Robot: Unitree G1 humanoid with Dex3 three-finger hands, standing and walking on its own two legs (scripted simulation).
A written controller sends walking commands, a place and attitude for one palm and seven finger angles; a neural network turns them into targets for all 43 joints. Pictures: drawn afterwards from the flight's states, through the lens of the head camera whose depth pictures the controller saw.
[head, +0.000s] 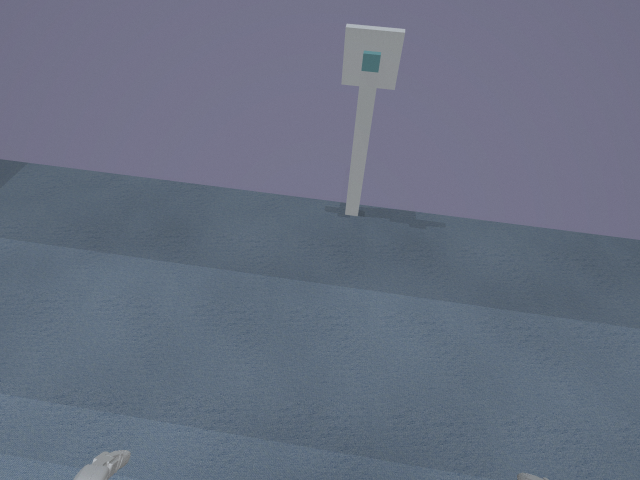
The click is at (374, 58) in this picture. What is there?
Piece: button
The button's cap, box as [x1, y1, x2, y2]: [361, 51, 380, 71]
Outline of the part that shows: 364,51 361,70 377,71 380,52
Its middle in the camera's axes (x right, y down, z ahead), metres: +0.16 -0.56 +1.22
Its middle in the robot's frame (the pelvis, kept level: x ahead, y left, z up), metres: +1.30 -0.10 -0.05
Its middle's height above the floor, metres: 0.72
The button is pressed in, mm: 0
